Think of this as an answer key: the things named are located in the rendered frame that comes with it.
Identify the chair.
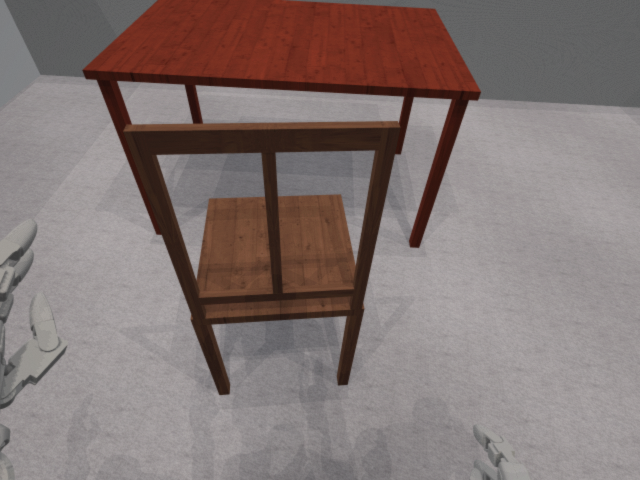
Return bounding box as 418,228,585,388
123,121,401,395

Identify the right robot hand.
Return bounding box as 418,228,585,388
469,424,532,480

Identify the left robot hand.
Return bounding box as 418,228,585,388
0,219,68,409

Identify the table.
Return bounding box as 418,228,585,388
82,0,481,248

